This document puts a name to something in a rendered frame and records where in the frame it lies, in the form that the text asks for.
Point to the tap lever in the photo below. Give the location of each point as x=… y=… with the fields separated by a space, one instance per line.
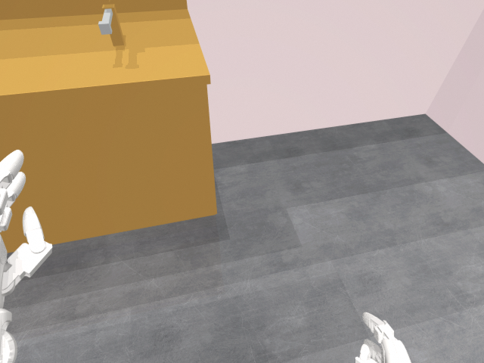
x=105 y=24

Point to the robot right hand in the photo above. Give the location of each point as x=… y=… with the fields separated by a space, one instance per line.
x=391 y=351

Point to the left robot forearm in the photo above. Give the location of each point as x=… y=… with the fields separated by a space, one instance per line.
x=8 y=345

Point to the robot left hand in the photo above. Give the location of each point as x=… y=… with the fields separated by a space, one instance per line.
x=28 y=257

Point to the counter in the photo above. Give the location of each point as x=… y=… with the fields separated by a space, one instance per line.
x=114 y=128

